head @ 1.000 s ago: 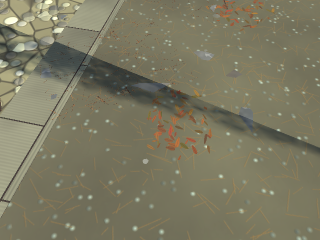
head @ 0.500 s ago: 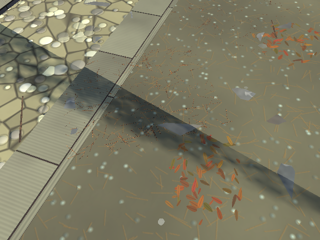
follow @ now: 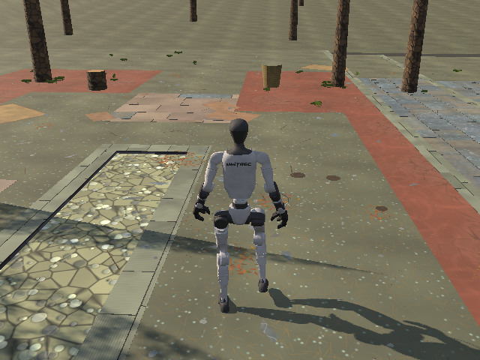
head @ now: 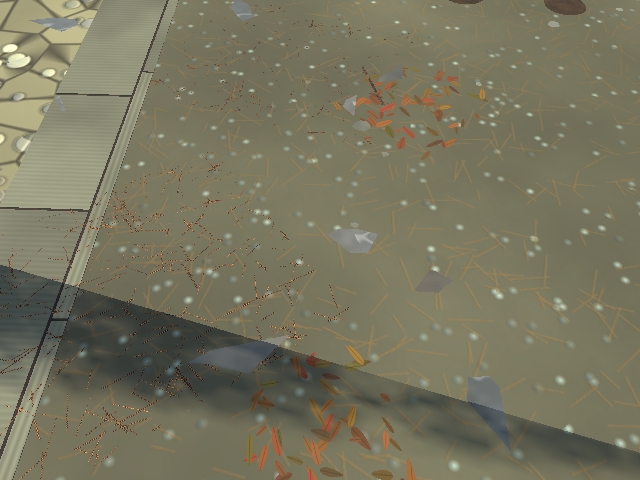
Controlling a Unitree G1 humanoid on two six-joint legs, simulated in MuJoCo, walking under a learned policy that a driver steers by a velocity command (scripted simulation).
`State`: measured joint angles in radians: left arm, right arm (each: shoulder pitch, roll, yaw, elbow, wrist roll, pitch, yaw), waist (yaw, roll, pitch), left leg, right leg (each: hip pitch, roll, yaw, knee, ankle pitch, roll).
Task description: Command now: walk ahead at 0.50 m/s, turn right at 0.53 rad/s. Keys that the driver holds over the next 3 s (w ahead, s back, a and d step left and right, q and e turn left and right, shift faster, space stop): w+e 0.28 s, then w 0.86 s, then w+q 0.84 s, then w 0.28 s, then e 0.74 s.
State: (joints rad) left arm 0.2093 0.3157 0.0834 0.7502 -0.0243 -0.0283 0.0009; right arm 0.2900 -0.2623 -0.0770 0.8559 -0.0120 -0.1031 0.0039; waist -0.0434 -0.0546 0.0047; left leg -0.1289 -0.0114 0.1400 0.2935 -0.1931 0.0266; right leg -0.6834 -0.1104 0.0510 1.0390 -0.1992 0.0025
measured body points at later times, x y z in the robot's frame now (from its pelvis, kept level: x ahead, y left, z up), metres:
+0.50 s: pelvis +0.26 -0.09 +0.00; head +0.29 -0.11 +0.45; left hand +0.41 +0.16 -0.11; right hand +0.34 -0.39 -0.11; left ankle +0.39 +0.07 -0.67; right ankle +0.24 -0.16 -0.75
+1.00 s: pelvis +0.56 -0.09 +0.00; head +0.58 -0.08 +0.45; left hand +0.75 +0.14 -0.12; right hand +0.55 -0.37 -0.12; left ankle +0.60 -0.02 -0.75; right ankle +0.53 -0.25 -0.67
